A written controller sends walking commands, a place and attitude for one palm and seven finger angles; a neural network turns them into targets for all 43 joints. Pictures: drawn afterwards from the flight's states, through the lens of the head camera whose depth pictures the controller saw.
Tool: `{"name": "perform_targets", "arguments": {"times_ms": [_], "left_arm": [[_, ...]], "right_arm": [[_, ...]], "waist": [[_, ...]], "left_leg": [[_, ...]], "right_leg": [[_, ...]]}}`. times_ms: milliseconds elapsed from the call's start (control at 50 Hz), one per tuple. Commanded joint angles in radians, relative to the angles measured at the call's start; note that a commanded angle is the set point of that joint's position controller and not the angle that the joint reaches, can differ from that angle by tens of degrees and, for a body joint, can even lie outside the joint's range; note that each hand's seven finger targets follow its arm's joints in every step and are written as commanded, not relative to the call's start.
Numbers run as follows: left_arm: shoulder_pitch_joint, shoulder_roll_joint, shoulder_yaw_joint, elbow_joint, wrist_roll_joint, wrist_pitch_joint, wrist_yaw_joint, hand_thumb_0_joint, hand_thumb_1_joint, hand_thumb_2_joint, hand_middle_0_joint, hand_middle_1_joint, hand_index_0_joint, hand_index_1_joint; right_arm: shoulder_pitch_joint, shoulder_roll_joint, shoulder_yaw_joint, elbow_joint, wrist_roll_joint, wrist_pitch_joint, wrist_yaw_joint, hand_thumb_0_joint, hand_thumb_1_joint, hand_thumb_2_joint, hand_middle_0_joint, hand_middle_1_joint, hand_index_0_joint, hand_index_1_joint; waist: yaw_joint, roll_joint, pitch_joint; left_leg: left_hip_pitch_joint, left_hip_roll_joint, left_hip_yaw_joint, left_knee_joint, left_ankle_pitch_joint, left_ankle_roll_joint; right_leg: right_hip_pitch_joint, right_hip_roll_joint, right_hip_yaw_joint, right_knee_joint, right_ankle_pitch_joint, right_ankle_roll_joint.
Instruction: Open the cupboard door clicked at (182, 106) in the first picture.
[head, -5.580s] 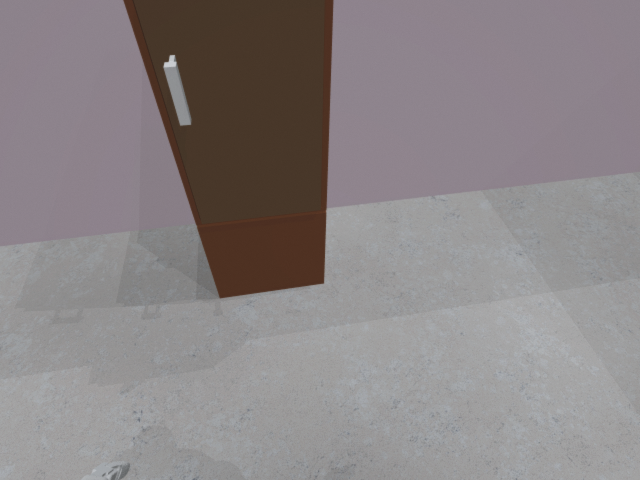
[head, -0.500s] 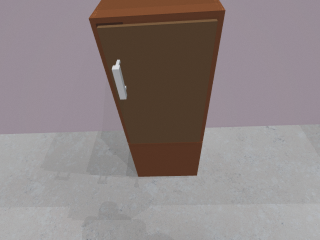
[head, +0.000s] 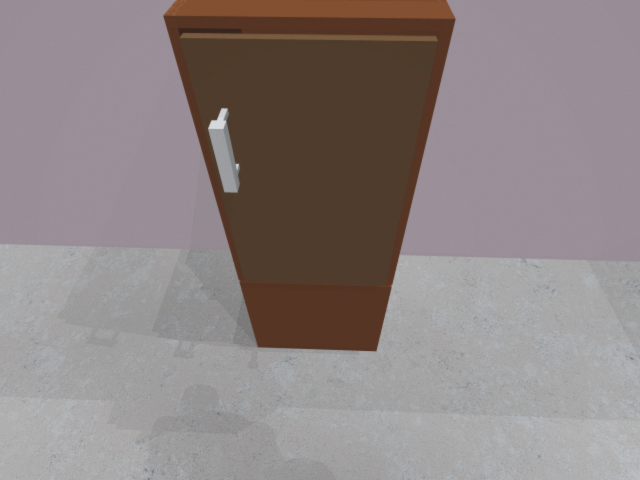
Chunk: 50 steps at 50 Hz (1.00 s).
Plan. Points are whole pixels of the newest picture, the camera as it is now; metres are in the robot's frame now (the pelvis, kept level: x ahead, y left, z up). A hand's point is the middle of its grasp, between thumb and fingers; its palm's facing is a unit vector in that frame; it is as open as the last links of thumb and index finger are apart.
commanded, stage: shuffle to correct the standing spot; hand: left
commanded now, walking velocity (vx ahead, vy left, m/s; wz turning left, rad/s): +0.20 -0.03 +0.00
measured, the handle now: (227, 151) +0.59 +0.19 +0.09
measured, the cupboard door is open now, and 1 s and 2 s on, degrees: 0 0 0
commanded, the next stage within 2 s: come to a stop and stand still in 0.02 s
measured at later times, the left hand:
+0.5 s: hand out of the picture +0.09 +0.16 -0.18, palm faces +0.05 -0.97 -0.22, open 7.3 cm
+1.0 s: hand out of the picture +0.07 +0.13 -0.15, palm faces +0.04 -0.96 -0.27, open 7.4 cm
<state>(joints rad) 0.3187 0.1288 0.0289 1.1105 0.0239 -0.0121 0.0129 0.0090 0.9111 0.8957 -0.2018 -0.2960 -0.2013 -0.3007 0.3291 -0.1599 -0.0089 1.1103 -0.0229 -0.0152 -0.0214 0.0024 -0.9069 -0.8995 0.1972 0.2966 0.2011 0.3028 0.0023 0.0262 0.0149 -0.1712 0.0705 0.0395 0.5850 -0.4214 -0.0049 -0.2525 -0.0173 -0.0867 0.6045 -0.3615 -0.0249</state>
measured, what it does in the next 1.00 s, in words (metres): steps on the spot: left foot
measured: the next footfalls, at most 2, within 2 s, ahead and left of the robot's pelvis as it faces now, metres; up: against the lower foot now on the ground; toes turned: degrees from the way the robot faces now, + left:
left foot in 0.44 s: +0.12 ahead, +0.11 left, +0.00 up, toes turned +6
left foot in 1.02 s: +0.10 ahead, +0.06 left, +0.00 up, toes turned +2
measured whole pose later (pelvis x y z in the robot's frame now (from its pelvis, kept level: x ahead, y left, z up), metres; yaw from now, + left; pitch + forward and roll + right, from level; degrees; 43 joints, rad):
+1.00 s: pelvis +0.04 -0.05 +0.00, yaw +0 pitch -2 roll +1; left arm 0.32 0.16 0.00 0.93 0.03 -0.01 0.05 0.01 0.90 0.90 -0.20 -0.30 -0.20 -0.30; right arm 0.14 -0.18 -0.04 0.89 0.00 0.02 0.00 0.00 -0.91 -0.90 0.20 0.30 0.20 0.30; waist 0.01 0.04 0.03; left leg -0.29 0.00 0.04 0.62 -0.31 0.02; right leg -0.22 0.04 -0.08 0.57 -0.32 -0.08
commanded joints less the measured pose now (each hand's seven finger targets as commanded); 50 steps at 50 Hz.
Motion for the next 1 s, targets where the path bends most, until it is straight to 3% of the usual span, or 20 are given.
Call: {"name": "perform_targets", "arguments": {"times_ms": [0,60,100,140,160,180,220,260,380,440,480,540,620,680,700,720,740,800,920,980], "left_arm": [[-0.001,0.111,0.025,-0.058,-0.002,-0.015,-0.006,0.000,0.900,0.900,-0.200,-0.300,-0.200,-0.300],[-0.105,0.068,0.017,-0.114,0.001,-0.031,-0.009,0.000,0.900,0.900,-0.200,-0.300,-0.200,-0.300],[-0.129,0.065,0.024,-0.123,-0.007,-0.039,-0.020,0.000,0.900,0.900,-0.200,-0.300,-0.200,-0.300],[0.034,0.046,0.034,-0.071,-0.006,-0.046,-0.025,0.000,0.900,0.900,-0.200,-0.300,-0.200,-0.300],[0.194,0.115,0.049,-0.023,-0.001,-0.050,-0.014,0.000,0.900,0.900,-0.200,-0.300,-0.200,-0.300],[0.315,0.191,0.063,0.014,-0.004,-0.054,0.003,0.000,0.900,0.900,-0.200,-0.300,-0.200,-0.300],[0.198,0.168,0.035,-0.001,-0.013,-0.046,0.019,0.000,0.900,0.900,-0.200,-0.300,-0.200,-0.300],[0.070,0.156,0.025,-0.046,0.002,-0.042,0.026,0.000,0.900,0.900,-0.200,-0.300,-0.200,-0.300],[0.015,0.162,0.032,-0.092,-0.011,-0.004,0.038,0.000,0.900,0.900,-0.200,-0.300,-0.200,-0.300],[0.030,0.103,0.029,-0.123,-0.019,0.018,0.040,0.000,0.900,0.900,-0.200,-0.300,-0.200,-0.300],[0.005,0.081,0.021,-0.135,-0.015,0.030,0.044,0.000,0.900,0.900,-0.200,-0.300,-0.200,-0.300],[-0.006,0.078,0.024,-0.132,-0.013,0.037,0.034,0.000,0.900,0.900,-0.200,-0.300,-0.200,-0.300],[0.065,0.081,0.024,-0.120,0.000,0.018,0.025,0.000,0.900,0.900,-0.200,-0.300,-0.200,-0.300],[0.060,0.213,0.033,-0.138,0.007,0.001,0.029,0.000,0.900,0.900,-0.200,-0.300,-0.200,-0.300],[0.058,0.188,0.027,-0.140,0.008,-0.002,0.032,0.000,0.900,0.900,-0.200,-0.300,-0.200,-0.300],[0.042,0.167,0.030,-0.179,0.018,-0.017,0.071,0.000,0.900,0.900,-0.200,-0.300,-0.200,-0.300],[0.071,0.229,0.037,-0.222,0.006,-0.029,0.067,0.000,0.900,0.900,-0.200,-0.300,-0.200,-0.300],[0.078,0.205,0.035,-0.237,0.009,-0.042,0.064,0.000,0.900,0.900,-0.200,-0.300,-0.200,-0.300],[-0.012,0.194,0.002,-0.252,-0.001,-0.019,0.049,0.000,0.900,0.900,-0.200,-0.300,-0.200,-0.300],[-0.044,0.183,-0.004,-0.254,-0.009,-0.008,0.039,0.000,0.900,0.900,-0.200,-0.300,-0.200,-0.300]], "right_arm": [[0.169,-0.067,-0.009,0.000,-0.007,-0.033,-0.001,0.000,-0.900,-0.900,0.200,0.300,0.200,0.300],[0.248,-0.133,-0.030,0.023,-0.017,-0.044,-0.020,0.000,-0.900,-0.900,0.200,0.300,0.200,0.300],[0.202,-0.116,-0.028,0.004,-0.019,-0.046,-0.022,0.000,-0.900,-0.900,0.200,0.300,0.200,0.300],[0.084,-0.127,-0.022,-0.030,-0.006,-0.042,-0.025,0.000,-0.900,-0.900,0.200,0.300,0.200,0.300],[0.063,-0.101,-0.019,-0.052,0.011,-0.046,-0.023,0.000,-0.900,-0.900,0.200,0.300,0.200,0.300],[0.017,-0.045,-0.010,-0.089,0.023,-0.049,-0.021,0.000,-0.900,-0.900,0.200,0.300,0.200,0.300],[0.029,-0.014,-0.012,-0.073,0.025,-0.027,-0.031,0.000,-0.900,-0.900,0.200,0.300,0.200,0.300],[0.001,-0.025,-0.019,-0.064,0.021,-0.011,-0.020,0.000,-0.900,-0.900,0.200,0.300,0.200,0.300],[0.052,0.007,-0.022,-0.045,0.019,0.010,-0.012,0.000,-0.900,-0.900,0.200,0.300,0.200,0.300],[0.053,-0.111,-0.042,-0.072,0.005,0.003,-0.021,0.000,-0.900,-0.900,0.200,0.300,0.200,0.300],[-0.009,-0.130,-0.044,-0.097,0.000,0.008,-0.025,0.000,-0.900,-0.900,0.200,0.300,0.200,0.300],[-0.087,-0.133,-0.044,-0.128,-0.006,0.011,-0.031,0.000,-0.900,-0.900,0.200,0.300,0.200,0.300],[-0.121,-0.162,-0.063,-0.161,-0.001,0.023,-0.025,0.000,-0.900,-0.900,0.200,0.300,0.200,0.300],[-0.141,-0.071,-0.059,-0.194,0.014,0.036,-0.011,0.000,-0.900,-0.900,0.200,0.300,0.200,0.300],[-0.156,-0.059,-0.057,-0.189,0.011,0.045,-0.012,0.000,-0.900,-0.900,0.200,0.300,0.200,0.300],[-0.231,-0.119,-0.063,-0.262,0.009,0.011,-0.004,0.000,-0.900,-0.900,0.200,0.300,0.200,0.300],[-0.213,-0.079,-0.058,-0.272,0.011,0.018,0.019,0.000,-0.900,-0.900,0.200,0.300,0.200,0.300],[-0.251,-0.062,-0.050,-0.305,0.018,0.021,0.024,0.000,-0.900,-0.900,0.200,0.300,0.200,0.300],[-0.149,-0.061,-0.034,-0.265,0.020,0.025,0.019,0.000,-0.900,-0.900,0.200,0.300,0.200,0.300],[-0.097,-0.126,-0.038,-0.235,0.011,0.015,0.014,0.000,-0.900,-0.900,0.200,0.300,0.200,0.300]], "waist": [[-0.043,0.095,0.114],[-0.079,0.277,0.133],[-0.060,0.165,0.152],[0.047,0.082,0.078],[0.107,-0.110,-0.016],[0.135,-0.333,-0.076],[0.064,-0.126,-0.050],[0.027,-0.198,0.049],[-0.015,-0.148,-0.040],[-0.005,0.146,-0.083],[-0.004,0.205,-0.023],[0.010,0.169,0.002],[0.036,0.031,-0.087],[0.035,-0.251,-0.055],[0.034,-0.234,-0.066],[0.028,-0.206,-0.066],[0.041,-0.308,-0.133],[0.040,-0.104,-0.115],[-0.015,-0.184,-0.012],[-0.038,-0.033,0.055]], "left_leg": [[0.019,0.069,-0.081,-0.163,0.177,0.074],[0.190,0.267,-0.296,-0.224,0.632,0.211],[0.127,0.265,-0.250,-0.185,0.686,0.213],[-0.079,0.142,-0.065,-0.015,0.667,0.114],[-0.229,0.047,0.015,0.180,0.521,0.061],[-0.371,-0.055,0.057,0.411,-0.089,0.019],[-0.300,-0.017,-0.050,0.487,-0.204,0.001],[-0.305,0.001,-0.037,0.440,-0.168,0.001],[-0.043,-0.060,0.070,-0.068,0.253,-0.017],[0.098,0.208,-0.162,-0.122,1.037,0.127],[0.031,0.270,-0.206,-0.192,1.088,0.225],[0.003,0.245,-0.173,-0.180,1.000,0.226],[0.012,0.146,-0.086,-0.051,0.739,0.124],[-0.223,-0.076,0.012,0.186,-0.095,-0.008],[-0.222,-0.064,-0.029,0.277,-0.149,-0.006],[-0.351,-0.076,0.011,0.242,-0.125,-0.026],[-0.373,-0.054,-0.022,0.350,0.001,0.016],[-0.389,-0.077,-0.014,0.360,-0.008,0.021],[-0.066,-0.088,0.016,0.027,0.133,0.022],[0.043,-0.012,-0.063,-0.116,0.147,0.050]], "right_leg": [[-0.145,-0.035,0.054,-0.035,-0.071,-0.055],[-0.386,0.014,-0.029,0.294,-0.229,-0.030],[-0.329,-0.020,-0.011,0.232,-0.223,-0.041],[0.043,0.002,-0.043,-0.035,0.055,-0.036],[0.268,-0.104,0.121,-0.076,0.318,-0.057],[0.372,-0.357,0.415,-0.192,0.770,-0.148],[0.234,-0.389,0.353,-0.184,0.989,-0.253],[0.119,-0.321,0.255,-0.171,1.008,-0.224],[0.085,-0.192,0.096,-0.043,0.796,-0.104],[-0.050,-0.060,0.008,0.103,0.199,0.014],[-0.086,-0.017,0.044,0.272,-0.256,0.016],[-0.096,-0.033,0.071,0.251,-0.214,0.013],[0.033,-0.022,0.039,-0.097,0.150,0.029],[0.104,-0.336,0.326,-0.188,0.849,-0.137],[0.100,-0.328,0.315,-0.190,0.866,-0.178],[0.254,-0.235,0.403,-0.122,1.292,-0.107],[0.303,-0.255,0.320,-0.076,1.258,-0.095],[0.307,-0.241,0.268,-0.081,1.146,-0.139],[-0.009,-0.151,0.197,-0.216,0.417,-0.096],[-0.191,-0.097,0.202,-0.259,-0.050,-0.041]]}}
